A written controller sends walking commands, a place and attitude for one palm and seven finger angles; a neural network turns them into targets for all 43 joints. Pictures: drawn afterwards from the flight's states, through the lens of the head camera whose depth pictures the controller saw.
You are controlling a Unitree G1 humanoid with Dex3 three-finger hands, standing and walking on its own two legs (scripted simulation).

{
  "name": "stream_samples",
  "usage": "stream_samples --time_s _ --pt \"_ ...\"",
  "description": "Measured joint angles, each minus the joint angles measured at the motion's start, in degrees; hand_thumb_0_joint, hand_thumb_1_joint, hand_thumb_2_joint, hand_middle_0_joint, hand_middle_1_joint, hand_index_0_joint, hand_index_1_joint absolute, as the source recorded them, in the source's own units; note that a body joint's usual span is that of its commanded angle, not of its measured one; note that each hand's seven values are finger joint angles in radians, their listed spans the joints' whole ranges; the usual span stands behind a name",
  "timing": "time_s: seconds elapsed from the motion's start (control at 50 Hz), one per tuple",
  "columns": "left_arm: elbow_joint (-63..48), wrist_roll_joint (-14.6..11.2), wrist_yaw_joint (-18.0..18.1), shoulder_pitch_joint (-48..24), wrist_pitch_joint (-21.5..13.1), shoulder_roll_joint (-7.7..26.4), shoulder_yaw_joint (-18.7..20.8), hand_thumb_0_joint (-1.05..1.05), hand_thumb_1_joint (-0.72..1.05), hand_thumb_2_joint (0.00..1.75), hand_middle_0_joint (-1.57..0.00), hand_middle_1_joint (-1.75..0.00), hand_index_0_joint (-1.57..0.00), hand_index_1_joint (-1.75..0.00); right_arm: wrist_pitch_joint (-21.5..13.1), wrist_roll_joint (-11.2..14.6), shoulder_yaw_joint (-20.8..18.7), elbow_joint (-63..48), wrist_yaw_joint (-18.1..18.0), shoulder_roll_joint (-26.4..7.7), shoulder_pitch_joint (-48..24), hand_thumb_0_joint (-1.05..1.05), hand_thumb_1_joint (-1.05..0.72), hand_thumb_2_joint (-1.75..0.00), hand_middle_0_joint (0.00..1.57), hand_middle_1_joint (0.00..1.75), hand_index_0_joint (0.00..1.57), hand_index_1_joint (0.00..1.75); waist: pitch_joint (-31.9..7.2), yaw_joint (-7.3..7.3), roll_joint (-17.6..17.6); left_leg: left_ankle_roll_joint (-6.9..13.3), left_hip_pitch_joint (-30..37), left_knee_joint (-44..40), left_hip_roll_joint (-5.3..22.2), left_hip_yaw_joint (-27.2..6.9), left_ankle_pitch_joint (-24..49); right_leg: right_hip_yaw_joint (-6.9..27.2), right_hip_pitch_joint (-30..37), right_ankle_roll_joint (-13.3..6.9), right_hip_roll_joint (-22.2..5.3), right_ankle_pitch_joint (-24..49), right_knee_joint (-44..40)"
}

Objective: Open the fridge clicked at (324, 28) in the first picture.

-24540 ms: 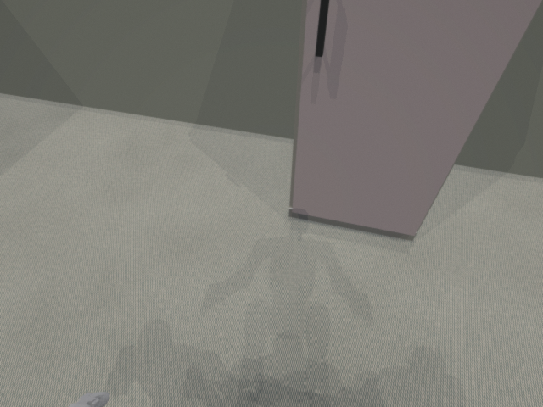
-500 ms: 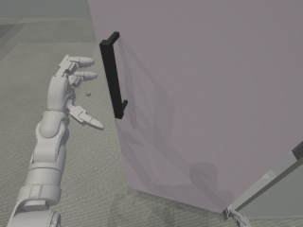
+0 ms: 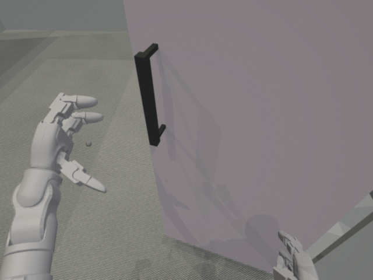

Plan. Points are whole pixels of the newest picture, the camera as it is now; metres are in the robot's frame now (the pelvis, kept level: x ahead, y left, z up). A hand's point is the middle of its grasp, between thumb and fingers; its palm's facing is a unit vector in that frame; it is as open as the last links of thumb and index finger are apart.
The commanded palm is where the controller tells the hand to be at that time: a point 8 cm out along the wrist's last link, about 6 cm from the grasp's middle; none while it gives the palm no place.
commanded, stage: slip the hand off the handle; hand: left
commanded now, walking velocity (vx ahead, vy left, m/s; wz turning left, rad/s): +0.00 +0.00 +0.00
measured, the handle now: (153, 100) +0.42 +0.12 +0.19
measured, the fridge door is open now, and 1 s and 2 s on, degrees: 73 73 73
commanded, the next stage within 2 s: draw the hand back to the body in 0.20 s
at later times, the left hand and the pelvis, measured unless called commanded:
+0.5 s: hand (86, 165) +0.26 +0.21 +0.17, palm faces -0.08 -0.99 -0.13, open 14.7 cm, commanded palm +0.22 +0.25 +0.19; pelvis +0.00 +0.00 +0.00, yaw +1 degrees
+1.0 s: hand (55, 177) +0.23 +0.24 +0.17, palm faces +0.33 -0.91 -0.25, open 13.8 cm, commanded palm +0.18 +0.28 +0.18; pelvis +0.00 +0.01 +0.00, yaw +1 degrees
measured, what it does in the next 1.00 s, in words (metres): stands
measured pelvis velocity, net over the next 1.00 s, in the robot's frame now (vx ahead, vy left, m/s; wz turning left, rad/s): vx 0.00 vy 0.01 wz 0.02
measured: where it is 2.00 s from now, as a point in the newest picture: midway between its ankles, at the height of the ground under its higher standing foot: outside the picture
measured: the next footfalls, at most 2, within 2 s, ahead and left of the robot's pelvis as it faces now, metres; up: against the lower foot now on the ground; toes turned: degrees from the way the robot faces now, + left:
none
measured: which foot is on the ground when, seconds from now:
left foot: down 0.00-1.00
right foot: down 0.00-1.00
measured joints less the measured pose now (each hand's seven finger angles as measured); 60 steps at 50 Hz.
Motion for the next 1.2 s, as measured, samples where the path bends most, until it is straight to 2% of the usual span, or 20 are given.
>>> stream_samples --time_s 0.18,0.34,0.38,0.48,0.52,0.6,0.72,0.84,0.86,0.9,0.94,0.98,1.06,1.2 --pt "-6.3 -2.0 -2.3 5.5 1.0 -0.4 0.1 -0.01 -0.56 0.20 -0.26 -1.15 -0.26 -1.15 -1.7 0.0 0.2 -0.5 -0.2 -0.5 0.3 0.01 -0.90 -0.90 0.20 0.30 0.20 0.30 -0.1 0.61 0.5 -0.3 -0.1 0.8 0.2 -0.7 -0.3 -0.7 0.3 -0.3 0.1 -0.5 0.6" --pt "-10.0 -1.6 -1.2 7.8 2.2 -0.6 -0.7 -0.01 -0.56 0.20 -0.26 -1.15 -0.26 -1.15 -3.0 0.0 0.4 0.1 -0.5 -0.4 1.1 0.01 -0.90 -0.90 0.20 0.30 0.20 0.30 0.3 0.62 0.8 -0.5 0.0 1.2 0.2 -1.0 -0.5 -1.0 0.5 -0.4 0.1 -0.7 1.0" --pt "-9.9 -2.3 -2.6 7.7 5.6 -0.2 -0.7 -0.01 -0.56 0.20 -0.26 -1.15 -0.26 -1.15 -3.0 0.6 0.7 0.3 -0.7 -0.6 1.3 0.01 -0.90 -0.90 0.20 0.30 0.20 0.30 0.3 0.59 1.1 -0.4 0.7 0.8 0.2 -1.0 -0.4 -0.9 1.1 -0.4 0.1 -0.7 0.6" --pt "-10.3 -4.9 -7.7 8.5 20.3 3.0 0.4 -0.01 -0.56 0.20 -0.26 -1.15 -0.26 -1.15 -3.1 1.6 1.8 -0.2 -1.6 -1.3 1.6 0.01 -0.90 -0.90 0.20 0.30 0.20 0.30 -0.2 -0.10 2.2 -0.2 3.4 -1.3 0.0 -0.9 0.3 -0.9 3.6 -0.2 0.0 -0.2 -1.0" --pt "-10.8 -6.4 -8.8 8.8 23.4 4.0 1.7 -0.02 -0.56 0.20 -0.26 -1.15 -0.26 -1.15 -3.7 1.7 2.0 -0.5 -1.5 -1.5 1.4 0.01 -0.90 -0.90 0.20 0.30 0.20 0.30 -0.5 -0.31 2.4 -0.2 4.1 -1.7 -0.1 -1.0 0.4 -0.9 4.3 -0.1 0.0 -0.2 -1.4" --pt "-11.8 -7.9 -9.1 9.0 24.1 3.9 4.0 -0.02 -0.55 0.20 -0.26 -1.15 -0.26 -1.15 -4.9 1.7 2.1 -0.9 -1.1 -2.0 1.1 0.01 -0.90 -0.90 0.20 0.30 0.20 0.30 -0.9 0.04 2.3 -0.2 4.6 -1.5 0.0 -1.2 0.2 -1.1 5.1 -0.1 0.0 -0.2 -1.5" --pt "-14.0 -6.4 -8.9 10.5 25.8 3.0 3.3 -0.01 -0.55 0.20 -0.25 -1.15 -0.25 -1.15 -4.9 1.8 1.8 -1.7 -0.8 -2.4 0.4 0.01 -0.90 -0.90 0.20 0.30 0.20 0.30 -0.6 0.70 1.9 0.1 4.8 -1.1 -0.2 -1.3 0.2 -1.2 5.5 0.1 -0.2 -0.1 -1.4" --pt "-16.0 -6.4 -9.0 12.7 26.1 3.6 3.2 -0.01 -0.52 0.22 -0.25 -1.13 -0.25 -1.13 -4.9 1.5 2.1 -2.0 -1.1 -2.0 0.3 0.01 -0.90 -0.90 0.20 0.30 0.20 0.30 -0.2 0.81 1.2 0.2 5.2 -1.0 -0.3 -1.4 0.2 -1.3 6.1 0.2 -0.2 0.0 -1.7" --pt "-17.1 -4.1 -6.3 13.0 25.0 3.8 2.7 -0.01 -0.51 0.22 -0.25 -1.12 -0.25 -1.12 -5.0 0.8 1.8 -2.0 -0.9 -1.7 0.4 0.01 -0.90 -0.90 0.20 0.30 0.20 0.30 0.0 0.85 1.2 0.2 5.2 -0.9 -0.2 -1.4 0.1 -1.3 6.2 0.2 -0.2 0.1 -1.9" --pt "-19.9 0.4 2.0 14.6 20.6 3.3 1.8 -0.01 -0.47 0.24 -0.26 -1.10 -0.25 -1.10 -5.4 -0.6 1.3 -1.5 -0.2 -1.0 0.3 0.01 -0.90 -0.90 0.20 0.30 0.20 0.30 0.5 0.79 0.9 0.2 4.9 -1.0 -0.1 -1.4 0.3 -1.3 6.1 0.2 0.0 0.6 -2.5" --pt "-22.3 3.3 8.8 16.8 16.4 1.6 1.4 -0.01 -0.42 0.27 -0.25 -1.07 -0.25 -1.07 -5.0 -1.4 0.8 -1.2 0.5 -0.4 0.3 0.01 -0.90 -0.90 0.20 0.30 0.20 0.30 1.3 0.76 0.6 0.2 4.8 -1.5 -0.1 -1.2 0.6 -1.1 6.0 0.3 0.0 1.0 -3.0" --pt "-23.9 5.3 13.2 19.1 13.4 -0.1 0.7 -0.01 -0.36 0.29 -0.25 -1.03 -0.25 -1.03 -4.3 -1.9 0.5 -0.6 0.8 0.0 0.7 0.01 -0.90 -0.90 0.20 0.30 0.20 0.30 2.0 0.87 0.5 0.3 5.0 -2.1 -0.3 -0.9 0.9 -0.8 6.0 0.4 -0.1 1.3 -3.5" --pt "-24.8 7.7 17.5 22.9 10.1 -1.2 -0.6 -0.01 -0.24 0.36 -0.24 -0.96 -0.24 -0.96 -2.5 -2.5 -0.1 1.2 0.8 0.7 1.9 0.01 -0.90 -0.90 0.20 0.30 0.20 0.30 2.5 1.21 0.5 0.7 5.9 -3.6 -0.8 -0.7 1.5 -0.6 6.5 0.7 -0.6 1.6 -4.2" --pt "-24.5 9.3 20.0 25.8 8.2 -0.2 -0.1 -0.01 0.00 0.47 -0.24 -0.82 -0.24 -0.82 -0.9 -2.8 -0.7 3.1 0.5 1.1 2.8 0.01 -0.90 -0.90 0.20 0.30 0.20 0.30 3.0 1.21 1.2 1.0 8.0 -5.3 -1.4 -0.5 1.7 -0.3 8.2 1.2 -1.1 1.4 -5.0"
